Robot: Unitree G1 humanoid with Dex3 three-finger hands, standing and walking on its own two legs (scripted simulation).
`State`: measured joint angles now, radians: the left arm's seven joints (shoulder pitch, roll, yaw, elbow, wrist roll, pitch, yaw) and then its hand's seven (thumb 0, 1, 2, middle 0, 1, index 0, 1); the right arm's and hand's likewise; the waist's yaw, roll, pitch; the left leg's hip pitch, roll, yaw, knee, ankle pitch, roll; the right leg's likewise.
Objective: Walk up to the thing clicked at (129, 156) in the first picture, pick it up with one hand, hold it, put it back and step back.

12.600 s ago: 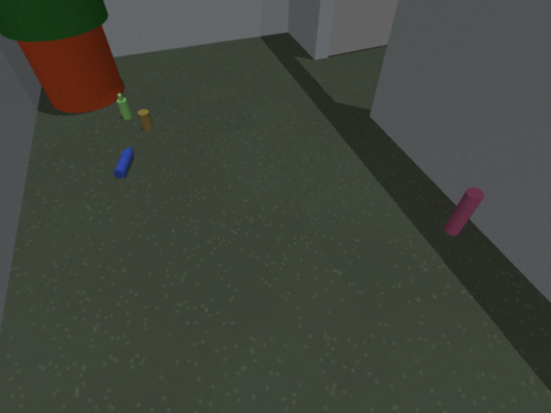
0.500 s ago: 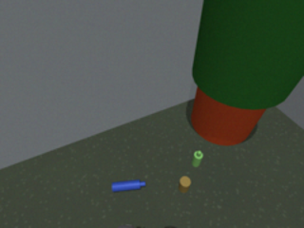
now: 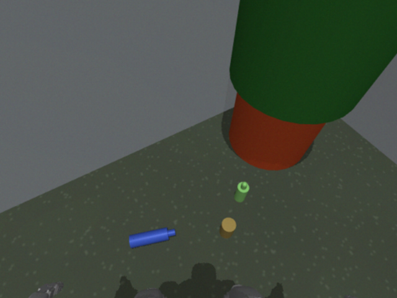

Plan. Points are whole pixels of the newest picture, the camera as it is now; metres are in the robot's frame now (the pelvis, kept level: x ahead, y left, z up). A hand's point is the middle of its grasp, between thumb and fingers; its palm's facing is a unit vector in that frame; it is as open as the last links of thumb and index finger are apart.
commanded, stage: walk up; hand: left
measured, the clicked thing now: (153, 236) +0.41 +0.22 -0.72
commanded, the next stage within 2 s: stand in 1.78 s
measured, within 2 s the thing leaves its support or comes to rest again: neither
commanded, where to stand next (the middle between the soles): +0.03 -0.03 m, yaw +2 degrees
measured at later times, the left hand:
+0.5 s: hand out of the picture +0.11 +0.23 -0.14, palm faces +0.01 -0.94 -0.33, open 7.4 cm
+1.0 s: hand out of the picture +0.07 +0.24 -0.13, palm faces +0.05 -0.95 -0.31, open 7.4 cm
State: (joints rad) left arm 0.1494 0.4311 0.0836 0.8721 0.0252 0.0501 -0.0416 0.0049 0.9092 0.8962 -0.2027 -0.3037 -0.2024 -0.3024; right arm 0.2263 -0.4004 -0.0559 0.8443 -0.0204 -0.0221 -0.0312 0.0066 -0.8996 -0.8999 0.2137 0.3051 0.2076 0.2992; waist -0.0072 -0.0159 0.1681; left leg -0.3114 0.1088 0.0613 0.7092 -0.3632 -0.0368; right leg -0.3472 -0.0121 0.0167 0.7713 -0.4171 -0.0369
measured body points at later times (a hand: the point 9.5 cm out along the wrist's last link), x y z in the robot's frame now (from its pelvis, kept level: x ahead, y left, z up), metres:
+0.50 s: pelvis +0.01 -0.03 +0.01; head +0.04 -0.02 +0.46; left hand +0.11 +0.28 -0.12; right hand +0.11 -0.32 -0.11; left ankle +0.02 +0.11 -0.72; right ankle +0.01 -0.14 -0.72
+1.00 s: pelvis -0.01 -0.01 +0.03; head +0.00 +0.00 +0.48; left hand +0.06 +0.29 -0.11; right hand +0.09 -0.31 -0.10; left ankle +0.02 +0.11 -0.72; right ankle +0.01 -0.14 -0.72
